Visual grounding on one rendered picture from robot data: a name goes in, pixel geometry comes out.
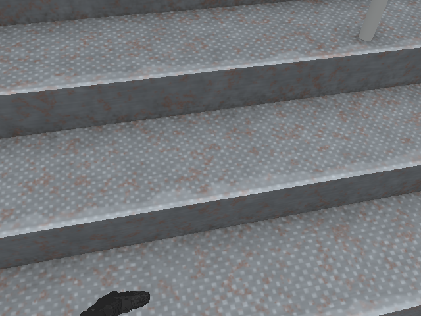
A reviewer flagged robot left hand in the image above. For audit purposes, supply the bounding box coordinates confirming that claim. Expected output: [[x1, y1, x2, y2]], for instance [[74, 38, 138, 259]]
[[80, 291, 150, 316]]

